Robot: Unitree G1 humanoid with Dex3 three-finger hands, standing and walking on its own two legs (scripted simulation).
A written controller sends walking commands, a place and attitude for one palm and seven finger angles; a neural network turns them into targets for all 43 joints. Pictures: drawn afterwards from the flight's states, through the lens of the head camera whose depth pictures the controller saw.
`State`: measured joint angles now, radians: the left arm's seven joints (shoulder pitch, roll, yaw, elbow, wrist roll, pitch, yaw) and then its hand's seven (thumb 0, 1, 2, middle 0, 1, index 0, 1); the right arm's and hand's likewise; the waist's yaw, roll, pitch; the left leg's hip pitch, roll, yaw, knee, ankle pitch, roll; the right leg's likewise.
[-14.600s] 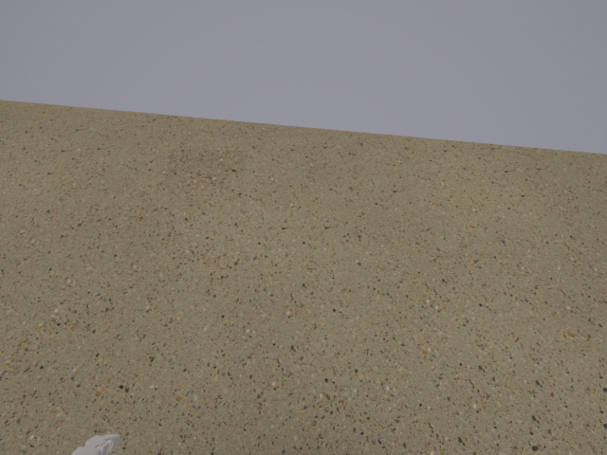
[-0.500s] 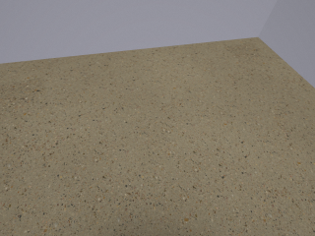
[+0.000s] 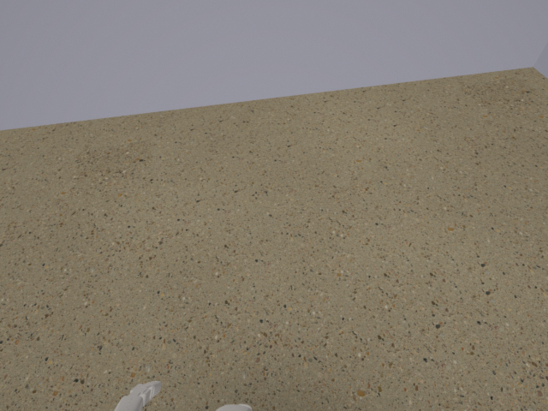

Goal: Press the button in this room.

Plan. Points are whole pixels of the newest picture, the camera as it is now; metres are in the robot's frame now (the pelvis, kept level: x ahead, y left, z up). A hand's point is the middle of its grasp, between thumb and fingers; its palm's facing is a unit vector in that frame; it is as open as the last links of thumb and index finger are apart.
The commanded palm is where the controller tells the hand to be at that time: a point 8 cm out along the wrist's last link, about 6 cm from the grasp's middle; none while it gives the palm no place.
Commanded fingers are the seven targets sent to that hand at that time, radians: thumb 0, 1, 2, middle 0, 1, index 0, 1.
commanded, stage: turn or walk to find it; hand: left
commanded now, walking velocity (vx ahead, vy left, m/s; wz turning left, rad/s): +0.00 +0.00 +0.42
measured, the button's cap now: out of the picture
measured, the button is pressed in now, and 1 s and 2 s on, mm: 0 0 0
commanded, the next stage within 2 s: stand and wait in 1.00 s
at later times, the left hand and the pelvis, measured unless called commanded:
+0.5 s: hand out of the picture -0.05 +0.26 -0.18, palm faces +0.27 -0.93 -0.25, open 7.4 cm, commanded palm none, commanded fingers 0.00 0.90 0.90 -0.20 -0.30 -0.20 -0.30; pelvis -0.03 +0.04 +0.00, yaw +13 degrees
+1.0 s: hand out of the picture -0.04 +0.21 -0.14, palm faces +0.43 -0.86 -0.27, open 7.4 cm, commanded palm none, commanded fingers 0.00 0.90 0.90 -0.20 -0.30 -0.20 -0.30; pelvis -0.04 +0.00 +0.01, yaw +26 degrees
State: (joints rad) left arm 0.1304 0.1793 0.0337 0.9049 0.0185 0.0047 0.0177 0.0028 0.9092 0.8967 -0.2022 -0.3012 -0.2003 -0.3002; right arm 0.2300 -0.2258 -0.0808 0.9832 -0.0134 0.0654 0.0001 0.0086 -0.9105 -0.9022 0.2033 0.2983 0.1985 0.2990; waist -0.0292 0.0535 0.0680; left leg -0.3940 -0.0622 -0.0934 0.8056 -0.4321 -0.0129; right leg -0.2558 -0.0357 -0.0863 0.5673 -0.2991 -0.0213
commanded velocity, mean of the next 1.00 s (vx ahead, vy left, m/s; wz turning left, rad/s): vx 0.00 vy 0.00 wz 0.41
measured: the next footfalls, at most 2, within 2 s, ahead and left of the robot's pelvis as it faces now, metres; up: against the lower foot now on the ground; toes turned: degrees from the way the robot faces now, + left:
left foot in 0.38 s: -0.02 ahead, +0.15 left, +0.00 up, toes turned +14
right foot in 0.80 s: +0.05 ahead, -0.08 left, +0.00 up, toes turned +16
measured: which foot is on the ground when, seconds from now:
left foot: up 0.00-0.36, down 0.38-0.80, up 0.82-1.00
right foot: down 0.00-0.38, up 0.40-0.78, down 0.80-1.00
